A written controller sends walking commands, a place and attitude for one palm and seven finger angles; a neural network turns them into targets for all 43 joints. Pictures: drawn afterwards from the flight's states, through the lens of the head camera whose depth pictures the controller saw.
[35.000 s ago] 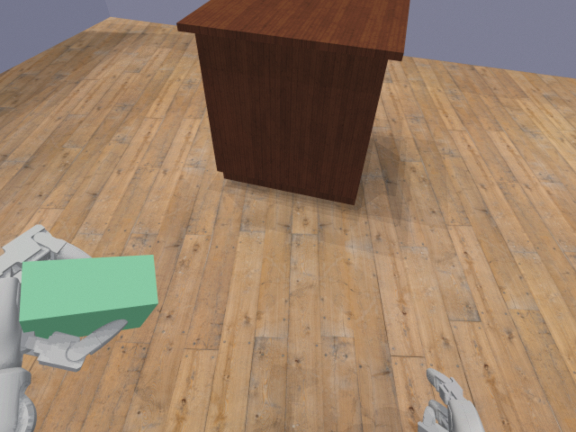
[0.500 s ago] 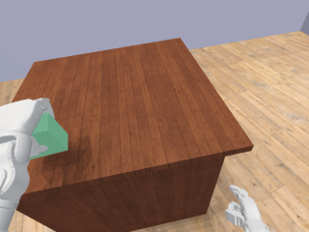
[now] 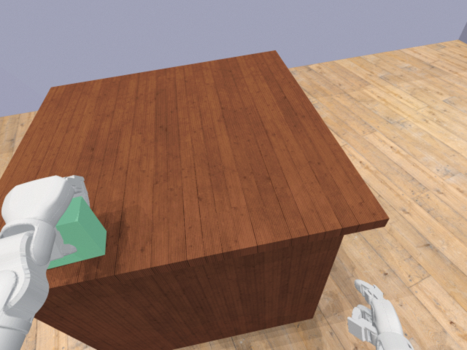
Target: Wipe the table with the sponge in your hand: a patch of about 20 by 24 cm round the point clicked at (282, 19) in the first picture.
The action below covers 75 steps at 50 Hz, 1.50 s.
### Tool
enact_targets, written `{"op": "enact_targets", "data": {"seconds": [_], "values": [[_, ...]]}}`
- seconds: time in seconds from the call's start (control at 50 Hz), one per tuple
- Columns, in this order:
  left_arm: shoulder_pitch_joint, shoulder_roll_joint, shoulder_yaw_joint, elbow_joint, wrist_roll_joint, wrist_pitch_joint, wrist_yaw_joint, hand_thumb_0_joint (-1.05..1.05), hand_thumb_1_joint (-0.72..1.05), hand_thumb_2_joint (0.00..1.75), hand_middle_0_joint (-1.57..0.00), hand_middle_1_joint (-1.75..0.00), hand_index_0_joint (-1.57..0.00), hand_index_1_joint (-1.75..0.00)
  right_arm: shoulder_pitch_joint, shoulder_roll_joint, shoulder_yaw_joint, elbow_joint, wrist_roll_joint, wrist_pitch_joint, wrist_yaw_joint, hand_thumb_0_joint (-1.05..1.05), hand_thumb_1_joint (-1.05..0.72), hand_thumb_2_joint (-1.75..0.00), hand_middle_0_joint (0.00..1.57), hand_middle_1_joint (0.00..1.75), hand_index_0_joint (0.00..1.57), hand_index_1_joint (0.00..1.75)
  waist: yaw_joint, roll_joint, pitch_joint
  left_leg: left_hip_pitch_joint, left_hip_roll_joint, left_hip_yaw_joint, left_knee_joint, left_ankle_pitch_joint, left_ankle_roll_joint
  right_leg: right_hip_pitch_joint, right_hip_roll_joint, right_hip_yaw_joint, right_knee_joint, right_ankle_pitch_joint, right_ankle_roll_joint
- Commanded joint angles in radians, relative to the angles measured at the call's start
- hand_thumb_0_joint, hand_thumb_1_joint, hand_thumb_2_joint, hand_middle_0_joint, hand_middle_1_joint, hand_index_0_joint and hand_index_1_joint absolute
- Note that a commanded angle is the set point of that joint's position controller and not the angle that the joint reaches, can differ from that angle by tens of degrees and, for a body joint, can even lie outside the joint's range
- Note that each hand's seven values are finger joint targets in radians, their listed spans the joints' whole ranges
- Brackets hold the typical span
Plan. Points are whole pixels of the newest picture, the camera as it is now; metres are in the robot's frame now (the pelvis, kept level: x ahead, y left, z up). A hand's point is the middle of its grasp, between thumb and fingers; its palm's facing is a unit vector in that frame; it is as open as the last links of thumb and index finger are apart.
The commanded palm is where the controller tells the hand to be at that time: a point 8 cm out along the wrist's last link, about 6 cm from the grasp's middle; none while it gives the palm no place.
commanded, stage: wipe forward along the first lane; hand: left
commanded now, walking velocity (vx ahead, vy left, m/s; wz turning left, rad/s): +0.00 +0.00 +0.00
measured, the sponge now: (66, 239) +0.24 +0.34 +0.07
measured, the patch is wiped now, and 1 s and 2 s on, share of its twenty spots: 0.05 0.30 0.35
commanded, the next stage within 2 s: slide across to the middle lane in 1.44 s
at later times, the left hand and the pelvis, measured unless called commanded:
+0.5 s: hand (74, 197) +0.30 +0.34 +0.11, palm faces -0.04 -0.02 -1.00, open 9.3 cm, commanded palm +0.29 +0.33 +0.16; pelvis +0.01 +0.01 +0.00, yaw +0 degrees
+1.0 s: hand (80, 173) +0.36 +0.36 +0.11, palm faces -0.11 +0.00 -0.99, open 9.3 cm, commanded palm +0.34 +0.36 +0.15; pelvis +0.01 +0.01 +0.00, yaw -1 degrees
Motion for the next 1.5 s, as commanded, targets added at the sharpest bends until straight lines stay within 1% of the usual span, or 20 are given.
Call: {"op": "enact_targets", "data": {"seconds": [0.0,0.06,0.18,0.2,0.28,0.34,0.42,0.48,0.56,0.68,0.74,0.78,0.84,0.92,0.94,0.98,1.02,1.08,1.26,1.48], "values": [[-0.341,0.263,0.103,-0.24,0.036,-0.102,0.018,0.0,0.1,1.3,-1.2,-1.6,-1.2,-1.6,-0.146,-0.088,-0.027,-0.167,-0.012,-0.08,-0.025,0.0,-0.9,-0.9,0.2,0.3,0.2,0.3,-0.019,-0.043,-0.244,0.058,-0.018,-0.041,-0.039,0.149,0.037,0.079,-0.013,0.085,-0.068,0.063,-0.02],[-0.343,0.278,0.14,-0.129,0.055,-0.144,0.046,0.0,0.1,1.3,-1.2,-1.6,-1.2,-1.6,-0.101,-0.097,-0.042,-0.136,-0.014,-0.073,-0.024,0.0,-0.9,-0.9,0.2,0.3,0.2,0.3,-0.017,-0.058,-0.2,0.038,-0.015,-0.049,-0.052,0.157,0.029,0.054,-0.006,0.074,-0.077,0.069,-0.021],[-0.352,0.331,0.208,-0.076,0.052,-0.116,0.085,0.0,0.1,1.3,-1.2,-1.6,-1.2,-1.6,-0.135,-0.103,-0.039,-0.147,-0.004,-0.047,-0.004,0.0,-0.9,-0.9,0.2,0.3,0.2,0.3,0.018,-0.017,-0.231,0.008,-0.022,-0.045,-0.061,0.222,0.016,0.115,-0.003,0.102,-0.057,0.131,-0.038],[-0.358,0.297,0.173,-0.052,0.052,-0.107,0.088,0.0,0.1,1.3,-1.2,-1.6,-1.2,-1.6,-0.118,-0.108,-0.045,-0.145,-0.011,-0.043,-0.004,0.0,-0.9,-0.9,0.2,0.3,0.2,0.3,0.013,-0.014,-0.245,0.003,-0.019,-0.032,-0.051,0.225,0.017,0.121,-0.014,0.08,-0.051,0.146,-0.035],[-0.356,0.295,0.171,-0.113,0.061,-0.111,0.085,0.0,0.1,1.3,-1.2,-1.6,-1.2,-1.6,-0.135,-0.099,-0.043,-0.16,-0.006,-0.041,0.005,0.0,-0.9,-0.9,0.2,0.3,0.2,0.3,0.011,0.023,-0.301,0.029,-0.022,-0.039,-0.045,0.276,0.021,0.136,-0.007,0.088,-0.039,0.191,-0.036],[-0.347,0.26,0.132,-0.022,0.058,-0.103,0.071,0.0,0.1,1.3,-1.2,-1.6,-1.2,-1.6,-0.084,-0.118,-0.056,-0.136,-0.007,-0.029,0.003,0.0,-0.9,-0.9,0.2,0.3,0.2,0.3,-0.017,-0.054,-0.261,0.006,-0.015,-0.031,-0.034,0.251,0.026,0.096,-0.011,0.066,-0.046,0.194,-0.024],[-0.417,0.293,0.143,0.03,0.062,-0.122,0.063,0.0,0.1,1.3,-1.2,-1.6,-1.2,-1.6,-0.066,-0.124,-0.059,-0.124,0.0,-0.029,-0.008,0.0,-0.9,-0.9,0.2,0.3,0.2,0.3,-0.03,-0.092,-0.255,-0.002,-0.018,-0.028,-0.033,0.215,0.035,0.075,-0.009,0.066,-0.05,0.162,-0.018],[-0.476,0.273,0.114,0.057,0.078,-0.135,0.059,0.0,0.1,1.3,-1.2,-1.6,-1.2,-1.6,-0.077,-0.119,-0.054,-0.128,0.007,-0.032,-0.01,0.0,-0.9,-0.9,0.2,0.3,0.2,0.3,-0.036,-0.059,-0.23,0.0,-0.02,-0.032,-0.034,0.204,0.034,0.044,-0.002,0.077,-0.056,0.14,-0.026],[-0.529,0.256,0.075,0.187,0.089,-0.138,0.051,0.0,0.1,1.3,-1.2,-1.6,-1.2,-1.6,-0.026,-0.134,-0.063,-0.103,0.005,-0.016,-0.009,0.0,-0.9,-0.9,0.2,0.3,0.2,0.3,-0.052,-0.08,-0.215,-0.027,-0.019,-0.03,-0.036,0.169,0.03,0.015,-0.006,0.053,-0.061,0.108,-0.021],[-0.556,0.331,0.128,0.303,0.1,-0.161,0.032,0.0,0.1,1.3,-1.2,-1.6,-1.2,-1.6,-0.01,-0.144,-0.061,-0.109,0.009,-0.002,-0.008,0.0,-0.9,-0.9,0.2,0.3,0.2,0.3,-0.044,-0.109,-0.257,-0.063,-0.023,-0.021,-0.019,0.176,0.037,0.051,-0.008,0.074,-0.044,0.147,-0.022],[-0.593,0.296,0.081,0.358,0.111,-0.177,0.021,0.0,0.1,1.3,-1.2,-1.6,-1.2,-1.6,0.023,-0.15,-0.067,-0.104,0.006,0.009,-0.006,0.0,-0.9,-0.9,0.2,0.3,0.2,0.3,-0.06,-0.108,-0.246,-0.071,-0.022,-0.014,-0.005,0.18,0.038,0.017,-0.01,0.058,-0.04,0.16,-0.017],[-0.599,0.311,0.097,0.359,0.117,-0.196,0.018,0.0,0.1,1.3,-1.2,-1.6,-1.2,-1.6,0.02,-0.147,-0.066,-0.117,0.01,0.01,-0.002,0.0,-0.9,-0.9,0.2,0.3,0.2,0.3,-0.052,-0.07,-0.26,-0.072,-0.024,-0.019,-0.005,0.188,0.039,0.014,-0.006,0.063,-0.034,0.155,-0.025],[-0.606,0.281,0.068,0.4,0.12,-0.211,0.022,0.0,0.1,1.3,-1.2,-1.6,-1.2,-1.6,0.054,-0.151,-0.076,-0.11,0.005,0.019,0.0,0.0,-0.9,-0.9,0.2,0.3,0.2,0.3,-0.06,-0.103,-0.268,-0.078,-0.02,-0.016,0.01,0.179,0.041,-0.008,-0.008,0.056,-0.027,0.152,-0.021],[-0.61,0.331,0.114,0.451,0.12,-0.236,0.032,0.0,0.1,1.3,-1.2,-1.6,-1.2,-1.6,0.078,-0.16,-0.082,-0.103,0.006,0.027,0.0,0.0,-0.9,-0.9,0.2,0.3,0.2,0.3,-0.058,-0.135,-0.275,-0.111,-0.022,-0.012,0.021,0.181,0.043,0.003,-0.008,0.061,-0.011,0.18,-0.019],[-0.627,0.31,0.094,0.44,0.117,-0.243,0.033,0.0,0.1,1.3,-1.2,-1.6,-1.2,-1.6,0.076,-0.159,-0.084,-0.107,0.007,0.028,-0.001,0.0,-0.9,-0.9,0.2,0.3,0.2,0.3,-0.061,-0.122,-0.274,-0.108,-0.021,-0.01,0.021,0.176,0.043,-0.01,-0.009,0.061,-0.012,0.174,-0.018],[-0.655,0.353,0.132,0.439,0.117,-0.258,0.044,0.0,0.1,1.3,-1.2,-1.6,-1.2,-1.6,0.074,-0.161,-0.083,-0.108,0.01,0.025,-0.002,0.0,-0.9,-0.9,0.2,0.3,0.2,0.3,-0.058,-0.11,-0.293,-0.11,-0.02,-0.014,0.022,0.183,0.045,-0.009,-0.007,0.071,-0.007,0.176,-0.022],[-0.666,0.323,0.096,0.481,0.123,-0.253,0.05,0.0,0.1,1.3,-1.2,-1.6,-1.2,-1.6,0.092,-0.161,-0.086,-0.098,0.011,0.03,-0.002,0.0,-0.9,-0.9,0.2,0.3,0.2,0.3,-0.068,-0.128,-0.272,-0.122,-0.021,-0.008,0.026,0.158,0.046,-0.028,-0.009,0.063,-0.01,0.152,-0.016],[-0.715,0.382,0.135,0.503,0.131,-0.265,0.059,0.0,0.1,1.3,-1.2,-1.6,-1.2,-1.6,0.094,-0.165,-0.086,-0.095,0.013,0.03,-0.002,0.0,-0.9,-0.9,0.2,0.3,0.2,0.3,-0.065,-0.103,-0.283,-0.131,-0.019,-0.01,0.023,0.148,0.047,-0.028,-0.009,0.074,-0.01,0.138,-0.021],[-0.934,0.36,0.032,0.666,0.171,-0.278,0.048,0.0,0.1,1.3,-1.2,-1.6,-1.2,-1.6,0.156,-0.169,-0.083,-0.069,0.018,0.033,-0.01,0.0,-0.9,-0.9,0.2,0.3,0.2,0.3,-0.112,-0.084,-0.273,-0.133,-0.016,-0.016,0.021,0.063,0.047,-0.118,-0.002,0.058,-0.023,0.028,-0.017],[-0.985,0.466,0.114,0.747,0.177,-0.349,0.057,0.0,0.1,1.3,-1.2,-1.6,-1.2,-1.6,0.21,-0.181,-0.087,-0.064,0.016,0.046,-0.014,0.0,-0.9,-0.9,0.2,0.3,0.2,0.3,-0.1,-0.082,-0.353,-0.147,-0.012,-0.018,0.033,0.175,0.046,-0.071,0.001,0.064,0.0,0.145,-0.026]]}}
